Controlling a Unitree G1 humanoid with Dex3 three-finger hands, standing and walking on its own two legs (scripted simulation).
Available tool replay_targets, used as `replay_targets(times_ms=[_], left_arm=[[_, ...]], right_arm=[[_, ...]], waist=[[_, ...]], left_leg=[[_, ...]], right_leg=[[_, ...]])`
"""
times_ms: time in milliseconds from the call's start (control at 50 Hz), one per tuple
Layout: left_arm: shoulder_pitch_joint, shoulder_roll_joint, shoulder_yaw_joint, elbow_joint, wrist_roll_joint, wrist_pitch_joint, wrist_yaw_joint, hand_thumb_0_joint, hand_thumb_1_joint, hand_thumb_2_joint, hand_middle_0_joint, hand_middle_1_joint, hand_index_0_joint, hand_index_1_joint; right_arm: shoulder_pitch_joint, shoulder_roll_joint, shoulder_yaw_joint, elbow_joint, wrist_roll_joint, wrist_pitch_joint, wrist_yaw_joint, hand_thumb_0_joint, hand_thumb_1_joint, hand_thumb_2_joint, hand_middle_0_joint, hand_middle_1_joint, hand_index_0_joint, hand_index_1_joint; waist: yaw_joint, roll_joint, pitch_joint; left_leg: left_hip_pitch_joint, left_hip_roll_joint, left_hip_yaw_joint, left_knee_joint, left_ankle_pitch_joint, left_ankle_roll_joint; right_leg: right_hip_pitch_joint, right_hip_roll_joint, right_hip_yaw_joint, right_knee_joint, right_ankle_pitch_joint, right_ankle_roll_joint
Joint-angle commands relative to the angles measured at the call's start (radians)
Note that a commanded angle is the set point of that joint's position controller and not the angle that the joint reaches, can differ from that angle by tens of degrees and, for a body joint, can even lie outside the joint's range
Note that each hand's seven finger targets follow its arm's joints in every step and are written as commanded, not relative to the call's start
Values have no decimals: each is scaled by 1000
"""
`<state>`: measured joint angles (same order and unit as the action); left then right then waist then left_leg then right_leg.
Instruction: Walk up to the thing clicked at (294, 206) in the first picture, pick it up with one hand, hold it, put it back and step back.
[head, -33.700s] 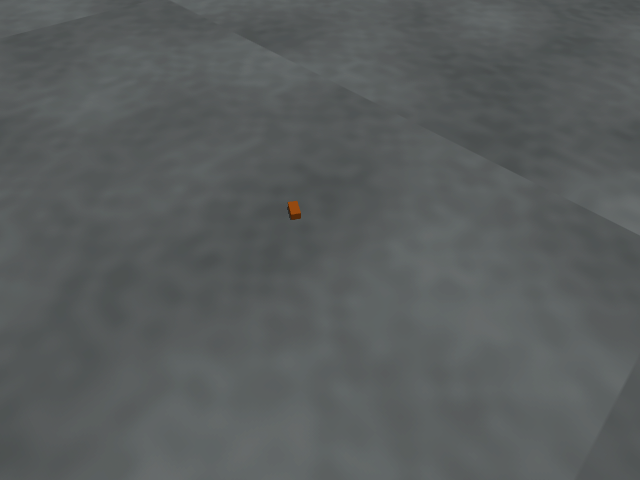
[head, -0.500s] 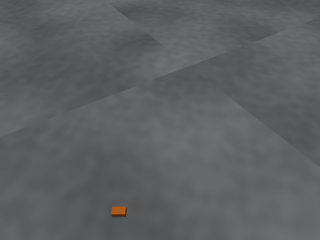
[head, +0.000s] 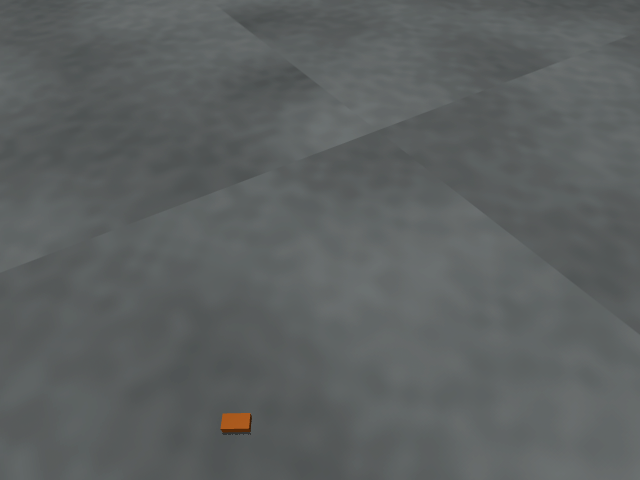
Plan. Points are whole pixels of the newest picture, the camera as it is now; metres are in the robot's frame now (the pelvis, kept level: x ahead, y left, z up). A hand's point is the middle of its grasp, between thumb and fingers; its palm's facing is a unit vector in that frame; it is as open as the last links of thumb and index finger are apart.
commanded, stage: stand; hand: left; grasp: from above
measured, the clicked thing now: (236, 422) +0.43 +0.24 -0.77
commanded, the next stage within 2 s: step back in 0.46 s
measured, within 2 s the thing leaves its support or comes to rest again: neither
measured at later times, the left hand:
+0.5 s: hand out of the picture +0.08 +0.25 -0.16, palm faces +0.01 -0.94 -0.34, open 7.4 cm
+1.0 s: hand out of the picture +0.04 +0.30 -0.18, palm faces -0.09 -0.93 -0.36, open 7.4 cm
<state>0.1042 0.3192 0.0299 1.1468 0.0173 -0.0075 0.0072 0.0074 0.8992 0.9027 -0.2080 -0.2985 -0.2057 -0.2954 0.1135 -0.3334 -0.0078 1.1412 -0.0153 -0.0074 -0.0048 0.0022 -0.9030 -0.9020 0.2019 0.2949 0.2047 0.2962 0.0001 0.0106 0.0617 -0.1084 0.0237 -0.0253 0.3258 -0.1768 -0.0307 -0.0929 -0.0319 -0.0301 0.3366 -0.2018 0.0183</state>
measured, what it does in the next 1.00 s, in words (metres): walks backwards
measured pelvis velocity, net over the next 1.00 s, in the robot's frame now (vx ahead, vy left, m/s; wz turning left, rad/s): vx -0.10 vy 0.05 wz -0.06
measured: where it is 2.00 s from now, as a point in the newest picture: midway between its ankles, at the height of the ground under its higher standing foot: outside the picture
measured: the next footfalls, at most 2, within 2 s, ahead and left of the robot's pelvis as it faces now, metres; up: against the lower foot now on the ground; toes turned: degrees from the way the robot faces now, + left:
right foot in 1.16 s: -0.13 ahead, -0.09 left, +0.00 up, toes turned -3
left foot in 1.48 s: -0.21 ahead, +0.15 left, +0.00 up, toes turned -4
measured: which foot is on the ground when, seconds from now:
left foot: down 0.00-1.00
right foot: down 0.00-0.74, up 0.76-1.00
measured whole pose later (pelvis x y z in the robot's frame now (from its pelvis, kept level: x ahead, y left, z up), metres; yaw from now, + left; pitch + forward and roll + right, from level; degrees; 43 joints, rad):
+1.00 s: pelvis -0.10 +0.05 -0.02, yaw -3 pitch -2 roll -1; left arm 0.08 0.40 0.07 0.88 0.01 0.07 0.02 0.01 0.90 0.90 -0.21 -0.30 -0.20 -0.30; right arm 0.14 -0.35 -0.05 0.88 -0.02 0.02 -0.01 0.00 -0.90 -0.90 0.20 0.30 0.21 0.30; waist -0.02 -0.04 0.22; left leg -0.31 0.00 0.03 0.58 -0.24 0.06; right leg -0.42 0.09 0.14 1.12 -0.53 0.02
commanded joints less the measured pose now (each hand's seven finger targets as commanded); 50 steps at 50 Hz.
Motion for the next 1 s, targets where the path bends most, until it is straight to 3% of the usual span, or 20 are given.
replay_targets(times_ms=[0,400,420,440,460,520,560,580,640,660,680,700,720,740,760,780,800,860,900,980], left_arm=[[-35,211,31,-56,-5,-21,11,0,900,900,-200,-300,-200,-300],[-30,223,27,-70,-7,-23,9,0,900,900,-200,-300,-200,-300],[-30,220,26,-72,-6,-24,9,0,900,900,-200,-300,-200,-300],[-26,303,71,-90,-28,-12,12,0,900,900,-200,-300,-200,-300],[-19,302,75,-109,-30,-9,16,0,900,900,-200,-300,-200,-300],[-28,324,90,-168,-26,2,19,0,900,900,-200,-300,-200,-300],[-86,329,92,-224,-7,8,20,0,900,900,-200,-300,-200,-300],[-107,339,95,-250,4,10,20,0,900,900,-200,-300,-200,-300],[-137,300,81,-284,7,21,21,0,900,900,-200,-300,-200,-300],[-141,303,79,-293,3,28,20,0,900,900,-200,-300,-200,-300],[-132,290,73,-308,-6,38,18,0,900,900,-200,-300,-200,-300],[-96,236,67,-317,-21,47,19,0,900,900,-200,-300,-200,-300],[-83,213,64,-321,-20,57,28,0,900,900,-200,-300,-200,-300],[-59,223,65,-321,-14,61,40,0,900,900,-200,-300,-200,-300],[-76,237,70,-308,-12,61,46,0,900,900,-200,-300,-200,-300],[-55,250,69,-301,-16,62,47,0,900,900,-200,-300,-200,-300],[-10,256,68,-291,-23,60,45,0,900,900,-200,-300,-200,-300],[27,260,78,-302,-10,57,35,0,900,900,-200,-300,-200,-300],[1,253,86,-330,-5,53,28,0,900,900,-200,-300,-200,-300],[7,247,94,-353,-4,48,19,0,900,900,-200,-300,-200,-300]], right_arm=[[-28,-194,-36,-55,0,-18,-12,0,-900,-900,200,300,200,300],[-24,-206,-34,-55,2,-21,-11,0,-900,-900,200,300,200,300],[-33,-212,-35,-58,3,-21,-11,0,-900,-900,200,300,200,300],[-80,-259,-55,-92,13,-2,-4,0,-900,-900,200,300,200,300],[-57,-246,-54,-108,22,5,-4,0,-900,-900,200,300,200,300],[-22,-226,-63,-145,29,25,-1,0,-900,-900,200,300,200,300],[-1,-225,-75,-169,20,43,7,0,-900,-900,200,300,200,300],[41,-220,-79,-179,16,50,11,0,-900,-900,200,300,200,300],[70,-219,-86,-197,21,43,16,0,-900,-900,200,300,200,300],[93,-223,-90,-194,13,37,13,0,-900,-900,200,300,200,300],[106,-237,-96,-198,1,30,10,0,-900,-900,200,300,200,300],[77,-305,-112,-214,-17,23,6,0,-900,-900,200,300,200,300],[83,-347,-122,-229,-23,15,4,0,-900,-900,200,300,200,300],[85,-389,-131,-245,-14,12,0,0,-900,-900,200,300,200,300],[52,-366,-128,-257,-12,13,-5,0,-900,-900,200,300,200,300],[-1,-334,-121,-275,-10,12,-14,0,-900,-900,200,300,200,300],[-46,-311,-113,-295,-18,11,-20,0,-900,-900,200,300,200,300],[5,-268,-110,-317,-13,8,-28,0,-900,-900,200,300,200,300],[55,-274,-114,-318,-11,7,-32,0,-900,-900,200,300,200,300],[82,-297,-117,-335,-12,8,-32,0,-900,-900,200,300,200,300]], waist=[[-1,-20,-73],[-2,-20,-86],[1,-14,-86],[2,-27,11],[-6,-42,-28],[-10,-111,-105],[-19,-199,-118],[-30,-220,-114],[-43,-188,-103],[-50,-171,-111],[-54,-97,-97],[-27,111,-104],[-27,158,-96],[-46,185,-134],[-44,157,-131],[-14,132,-128],[15,131,-119],[4,104,-131],[-26,97,-116],[-48,117,-122]], left_leg=[[1,95,-61,-41,152,39],[15,103,-56,-43,172,37],[21,106,-57,-35,189,40],[-58,80,-61,84,325,64],[-67,73,-38,129,346,68],[-89,-13,13,314,187,57],[-131,-70,4,508,-250,67],[-137,-57,-28,566,-344,77],[-160,-40,-10,409,-230,76],[-131,-35,4,288,-95,72],[-112,8,-33,151,173,79],[-60,162,-248,80,437,132],[-3,255,-355,71,644,194],[-12,326,-420,74,678,247],[-31,323,-418,65,618,256],[-8,284,-329,92,576,257],[-3,232,-246,128,571,237],[45,210,-207,151,541,247],[75,242,-230,146,531,285],[89,269,-237,153,467,306]], right_leg=[[8,-95,76,-56,137,-30],[12,-98,83,-52,170,-33],[13,-98,82,-51,187,-32],[-54,-91,103,25,384,-43],[-29,-103,97,48,446,-60],[-44,-195,183,38,480,-165],[-105,-295,257,22,462,-246],[-145,-322,259,46,444,-270],[-127,-236,171,167,426,-209],[-127,-204,152,222,386,-171],[-145,-139,123,315,293,-123],[-235,21,65,482,90,-70],[-357,131,133,603,-399,-55],[-361,148,223,720,-483,-53],[-360,144,261,810,-457,-56],[-389,134,266,860,-402,-57],[-421,134,258,894,-350,-46],[-415,125,215,894,-306,-16],[-416,112,203,840,-331,4],[-380,86,161,664,-335,9]])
